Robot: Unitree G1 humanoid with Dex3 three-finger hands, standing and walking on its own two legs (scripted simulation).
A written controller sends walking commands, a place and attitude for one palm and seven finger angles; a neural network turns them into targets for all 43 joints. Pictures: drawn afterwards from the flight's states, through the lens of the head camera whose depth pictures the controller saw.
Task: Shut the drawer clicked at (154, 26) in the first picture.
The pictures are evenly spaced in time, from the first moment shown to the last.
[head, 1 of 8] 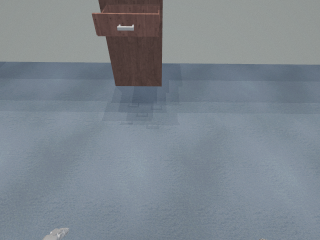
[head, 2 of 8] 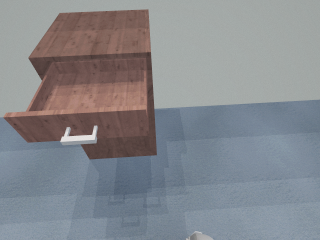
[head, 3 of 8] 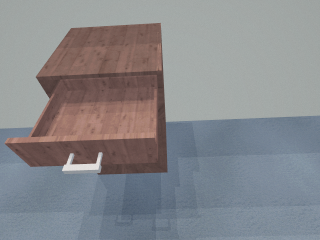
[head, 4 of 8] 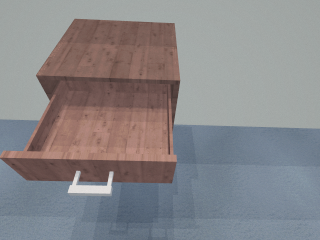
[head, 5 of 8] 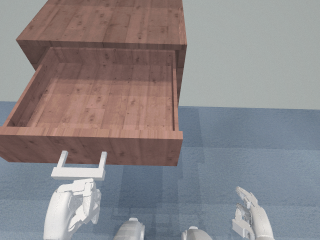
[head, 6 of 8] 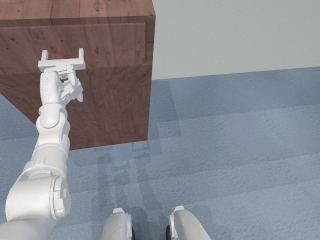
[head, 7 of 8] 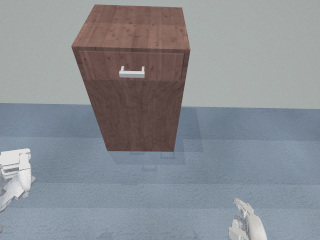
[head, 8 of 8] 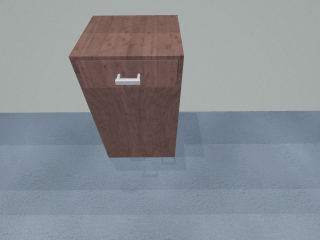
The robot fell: no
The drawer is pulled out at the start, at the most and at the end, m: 0.30 0.30 0.00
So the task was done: yes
